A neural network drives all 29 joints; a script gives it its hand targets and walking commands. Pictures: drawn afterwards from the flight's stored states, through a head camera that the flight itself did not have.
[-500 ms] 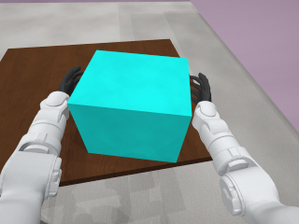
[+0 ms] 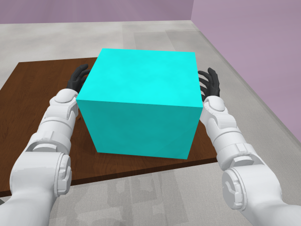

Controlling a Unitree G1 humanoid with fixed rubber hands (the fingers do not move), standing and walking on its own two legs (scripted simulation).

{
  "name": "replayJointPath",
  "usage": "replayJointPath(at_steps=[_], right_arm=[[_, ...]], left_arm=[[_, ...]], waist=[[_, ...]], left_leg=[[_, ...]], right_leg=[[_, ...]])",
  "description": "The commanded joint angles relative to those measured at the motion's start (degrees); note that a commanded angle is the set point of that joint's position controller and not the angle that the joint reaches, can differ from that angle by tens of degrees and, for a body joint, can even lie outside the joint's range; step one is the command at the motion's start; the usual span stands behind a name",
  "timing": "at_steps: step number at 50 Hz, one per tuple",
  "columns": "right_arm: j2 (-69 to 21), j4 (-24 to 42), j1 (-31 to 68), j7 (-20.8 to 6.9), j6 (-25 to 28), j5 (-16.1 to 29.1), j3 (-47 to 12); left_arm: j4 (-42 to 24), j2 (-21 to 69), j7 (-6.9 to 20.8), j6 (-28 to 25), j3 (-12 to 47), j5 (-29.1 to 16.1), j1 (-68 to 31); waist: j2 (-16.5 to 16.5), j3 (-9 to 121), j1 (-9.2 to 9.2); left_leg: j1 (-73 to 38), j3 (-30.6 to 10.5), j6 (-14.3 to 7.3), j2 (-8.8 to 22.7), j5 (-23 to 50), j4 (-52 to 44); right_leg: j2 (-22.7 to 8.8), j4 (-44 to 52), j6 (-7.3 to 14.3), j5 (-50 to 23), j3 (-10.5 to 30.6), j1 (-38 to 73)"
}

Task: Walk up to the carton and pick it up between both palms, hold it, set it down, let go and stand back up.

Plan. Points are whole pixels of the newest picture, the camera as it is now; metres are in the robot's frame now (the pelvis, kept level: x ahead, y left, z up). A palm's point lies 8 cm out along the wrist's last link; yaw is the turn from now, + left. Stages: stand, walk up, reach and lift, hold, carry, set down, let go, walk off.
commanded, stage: reach and lift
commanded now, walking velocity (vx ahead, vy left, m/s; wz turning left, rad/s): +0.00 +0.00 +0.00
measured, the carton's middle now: (144, 103) +0.44 -0.02 +0.12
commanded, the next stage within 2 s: hold in 2.00 s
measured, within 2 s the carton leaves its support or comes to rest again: neither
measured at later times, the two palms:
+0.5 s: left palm (69, 90) +0.41 +0.17 +0.21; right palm (214, 86) +0.39 -0.19 +0.20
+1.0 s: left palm (66, 85) +0.38 +0.16 +0.24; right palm (222, 74) +0.38 -0.20 +0.24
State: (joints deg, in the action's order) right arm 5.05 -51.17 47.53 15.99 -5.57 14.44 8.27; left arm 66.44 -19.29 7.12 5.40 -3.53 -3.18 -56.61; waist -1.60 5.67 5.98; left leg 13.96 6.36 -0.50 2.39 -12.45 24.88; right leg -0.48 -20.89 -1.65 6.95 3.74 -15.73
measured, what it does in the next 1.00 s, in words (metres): stands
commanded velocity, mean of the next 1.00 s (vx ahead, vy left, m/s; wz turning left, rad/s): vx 0.00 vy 0.00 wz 0.00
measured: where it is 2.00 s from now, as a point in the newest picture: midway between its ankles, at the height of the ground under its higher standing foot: outside the picture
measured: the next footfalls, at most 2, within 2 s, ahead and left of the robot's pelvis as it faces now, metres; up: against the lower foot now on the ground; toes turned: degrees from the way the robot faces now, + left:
none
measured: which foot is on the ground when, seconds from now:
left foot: down 0.00-1.00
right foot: down 0.00-1.00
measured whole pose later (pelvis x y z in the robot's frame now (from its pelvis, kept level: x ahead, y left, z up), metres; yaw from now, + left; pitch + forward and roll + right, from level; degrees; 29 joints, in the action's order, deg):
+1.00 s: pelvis -0.02 -0.02 +0.00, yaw +1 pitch -1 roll +0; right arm 12.9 -51.1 54.4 8.5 -17.2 14.0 7.2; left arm 38.5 -11.1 3.2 32.1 -13.0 6.5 -52.1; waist -1.4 7.6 2.4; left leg 11.1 4.9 -0.4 2.3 -9.6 22.0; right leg -0.4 -20.9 -1.4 6.1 2.4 -13.6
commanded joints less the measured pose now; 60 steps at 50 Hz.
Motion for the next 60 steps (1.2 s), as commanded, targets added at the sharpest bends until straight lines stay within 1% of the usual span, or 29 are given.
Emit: replayJointPath(at_steps=[1,3,5,6,7,10,13,15,17,23,24,25,27,30,32,35,36,39,41,42,43,44,46,49,50,53,54,58,60], right_arm=[[-31.76,16.16,43.63,-15.69,-0.05,-4.61,-16.30],[-31.75,15.81,43.50,-16.04,-0.08,-4.45,-16.07],[-32.43,20.11,45.46,-16.07,0.18,-2.92,-19.38],[-32.15,19.90,46.07,-16.05,0.31,-2.50,-19.29],[-32.36,21.37,45.95,-16.00,0.04,-1.40,-20.61],[-32.58,26.25,48.12,-16.12,0.54,1.47,-23.75],[-30.77,28.50,46.88,-15.89,-0.38,3.27,-25.69],[-30.78,32.41,47.55,-15.93,-0.76,5.20,-28.62],[-30.01,33.80,46.43,-15.94,-1.74,6.82,-30.07],[-24.49,25.71,43.67,-17.24,-6.29,7.29,-25.26],[-24.66,26.39,44.78,-17.59,-6.59,7.48,-25.59],[-24.16,25.67,44.45,-17.83,-7.01,7.21,-24.86],[-24.04,24.11,46.66,-18.66,-7.78,7.65,-24.66],[-24.31,23.62,49.46,-19.85,-7.89,6.67,-22.73],[-24.20,20.29,50.00,-20.75,-8.13,5.40,-20.67],[-24.83,19.10,51.98,-22.14,-8.51,4.79,-19.95],[-24.90,17.93,51.58,-22.63,-8.53,5.06,-19.67],[-24.36,14.74,52.20,-23.47,-8.82,3.92,-18.50],[-24.89,16.47,53.91,-23.55,-8.68,3.94,-19.11],[-24.32,16.81,54.26,-23.72,-8.59,4.07,-19.04],[-25.03,18.34,56.37,-23.85,-8.34,5.09,-20.36],[-24.64,16.28,54.84,-23.74,-8.98,4.68,-19.76],[-24.89,17.10,55.53,-23.86,-9.35,5.22,-21.13],[-24.69,18.12,56.33,-23.36,-10.56,7.08,-22.92],[-24.23,18.07,55.34,-23.20,-10.85,7.29,-22.74],[-24.31,19.66,56.01,-22.89,-11.69,9.63,-24.94],[-24.38,21.48,56.03,-22.63,-12.29,11.24,-26.47],[-22.96,25.04,54.52,-20.57,-13.60,12.90,-26.40],[-23.69,27.31,54.44,-19.92,-14.13,14.94,-27.29]], left_arm=[[-20.42,36.20,3.67,0.17,-0.36,1.72,-40.90],[-21.26,36.43,3.76,0.75,-0.60,1.97,-41.80],[-24.76,37.61,3.44,1.19,0.43,1.10,-40.46],[-25.61,38.25,3.02,1.36,1.07,1.11,-41.35],[-28.01,39.02,2.62,1.95,1.95,0.41,-40.85],[-34.31,41.03,1.25,2.89,4.81,-0.87,-40.46],[-37.89,41.65,0.35,5.62,5.49,0.18,-35.23],[-43.29,41.80,0.06,7.47,6.68,-0.26,-33.55],[-48.69,42.11,-0.79,9.30,8.41,-0.07,-32.68],[-47.32,40.77,-0.75,16.18,4.57,3.48,-30.16],[-48.09,41.31,-0.69,17.05,4.37,3.54,-29.90],[-48.18,41.61,-0.42,17.53,4.50,3.35,-30.62],[-47.53,41.76,-0.49,18.80,3.37,4.47,-31.26],[-47.15,41.82,-0.84,19.65,2.82,4.70,-34.06],[-46.16,42.03,-1.11,19.79,2.58,4.64,-37.31],[-44.41,41.62,-1.44,20.75,0.76,5.74,-38.33],[-43.75,41.84,-1.68,21.03,-0.12,6.32,-37.47],[-40.40,39.81,-1.59,21.58,-2.89,7.95,-38.38],[-40.67,38.86,-1.54,22.08,-3.23,8.21,-38.25],[-41.05,39.71,-1.65,22.37,-2.61,8.35,-37.92],[-42.09,39.53,-2.03,22.52,-2.14,7.93,-38.61],[-40.09,39.16,-1.90,23.12,-2.77,8.25,-37.72],[-41.59,39.71,-2.00,24.14,-2.01,7.73,-36.08],[-45.80,40.79,-2.48,25.71,-0.12,6.60,-36.96],[-46.89,41.88,-2.61,25.97,0.79,5.80,-37.10],[-51.25,41.70,-2.86,27.08,2.46,4.91,-37.73],[-53.12,41.94,-3.20,27.82,2.68,4.80,-36.33],[-52.70,41.74,-2.01,30.61,2.99,5.18,-31.55],[-56.33,41.53,-1.66,31.05,4.15,4.59,-32.14]], waist=[[5.83,23.29,-5.19],[6.42,24.29,-5.44],[6.61,28.29,-6.98],[7.73,28.91,-6.81],[7.09,29.95,-6.74],[8.18,35.68,-7.80],[7.89,35.26,-7.87],[6.76,37.30,-9.36],[7.73,38.86,-8.89],[6.38,26.30,-7.84],[6.10,26.36,-8.48],[6.32,26.12,-7.59],[6.29,24.26,-8.73],[5.51,24.87,-8.60],[6.23,24.43,-8.26],[5.37,23.37,-9.55],[5.57,22.00,-10.45],[4.61,20.14,-10.27],[3.29,21.85,-10.98],[3.67,22.79,-10.02],[3.88,24.85,-11.08],[3.39,22.55,-10.60],[2.55,24.10,-11.14],[2.95,26.83,-10.83],[3.78,26.83,-10.01],[3.52,29.97,-10.17],[3.31,31.57,-11.24],[2.66,31.79,-9.04],[3.16,33.76,-9.06]], left_leg=[[-14.82,-5.00,1.20,-3.38,13.94,-6.48],[-14.58,-4.95,1.35,-3.20,12.77,-6.75],[-16.85,-4.82,1.62,-3.32,19.18,-5.23],[-17.38,-5.36,2.12,-3.36,21.17,-4.44],[-19.39,-5.68,2.09,-3.22,23.99,-3.89],[-22.93,-6.35,2.78,-3.04,31.62,-1.55],[-25.77,-7.00,3.31,-2.68,36.46,-0.34],[-27.08,-6.74,3.20,-2.97,40.56,0.67],[-28.18,-7.11,3.58,-3.26,42.78,1.14],[-21.50,-7.44,3.20,-3.03,31.16,-3.54],[-20.95,-7.11,2.96,-3.20,30.78,-3.75],[-20.73,-7.29,3.29,-3.11,29.55,-4.00],[-18.71,-7.07,2.84,-3.37,25.96,-4.76],[-15.51,-7.16,2.28,-3.13,17.37,-7.03],[-12.82,-7.17,2.23,-2.90,11.40,-8.73],[-8.85,-7.27,1.02,-2.61,4.07,-10.96],[-7.24,-7.62,0.65,-2.20,2.75,-11.68],[-3.16,-7.82,-1.17,-1.59,-3.60,-13.50],[-2.11,-6.86,-1.79,-2.22,-3.79,-13.20],[-2.22,-7.68,-1.68,-1.49,-4.15,-13.67],[-1.86,-7.53,-2.01,-1.68,-3.27,-13.09],[-3.07,-7.02,-1.79,-2.24,-3.00,-13.04],[-5.84,-6.69,-1.06,-2.95,0.27,-12.44],[-9.26,-7.06,-0.16,-2.75,5.85,-10.84],[-9.80,-7.32,0.42,-2.49,7.25,-10.65],[-13.58,-7.60,1.28,-3.00,16.06,-7.52],[-15.60,-7.48,1.39,-3.22,20.76,-6.15],[-18.52,-7.72,2.23,-3.75,29.25,-3.25],[-20.25,-7.58,2.35,-4.20,32.23,-2.10]], right_leg=[[2.89,3.73,1.95,-0.33,-6.28,12.60],[2.92,3.58,2.08,0.75,-6.25,12.68],[3.38,3.19,2.07,-3.49,-6.33,14.04],[3.51,3.03,2.04,-4.11,-6.36,13.61],[3.78,3.06,1.97,-5.70,-6.66,13.28],[4.30,2.93,2.04,-9.63,-6.94,13.20],[4.78,3.11,1.89,-11.35,-7.43,12.77],[5.01,2.71,1.32,-14.98,-7.57,14.17],[5.34,2.56,1.02,-17.00,-7.68,13.99],[4.83,4.25,2.05,-8.37,-7.07,12.49],[4.84,4.35,2.08,-8.67,-6.86,13.29],[4.76,4.34,2.11,-8.15,-6.80,13.22],[4.65,5.07,2.35,-5.06,-6.42,13.14],[4.39,4.88,2.94,-0.68,-6.33,13.04],[4.22,4.59,2.91,2.66,-6.44,13.18],[4.05,4.50,3.10,6.17,-6.35,14.01],[4.16,4.18,2.99,6.87,-6.27,14.34],[4.41,3.70,2.28,8.67,-6.77,16.59],[4.31,3.89,2.01,8.61,-6.51,18.11],[4.72,3.30,1.82,7.15,-7.06,18.84],[4.68,3.04,1.69,6.54,-6.78,19.78],[4.21,3.99,1.94,7.42,-6.56,17.51],[3.75,4.87,2.45,6.88,-6.17,16.57],[4.48,4.80,2.68,3.47,-6.30,16.39],[4.70,4.59,2.76,2.41,-6.36,16.21],[5.08,4.78,2.94,-1.69,-6.09,16.29],[5.37,4.62,2.87,-3.81,-5.98,16.29],[5.95,5.13,2.59,-10.10,-5.73,17.71],[6.13,4.96,2.12,-13.22,-5.43,18.80]])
